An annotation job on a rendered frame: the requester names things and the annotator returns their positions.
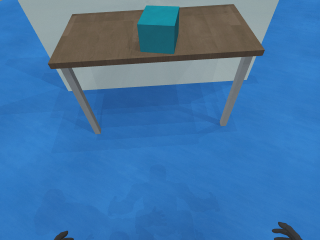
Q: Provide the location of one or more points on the carton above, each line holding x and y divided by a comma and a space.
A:
158, 29

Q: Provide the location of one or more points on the robot right hand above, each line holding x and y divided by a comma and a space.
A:
286, 230

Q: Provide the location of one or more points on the table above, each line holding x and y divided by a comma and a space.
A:
111, 38

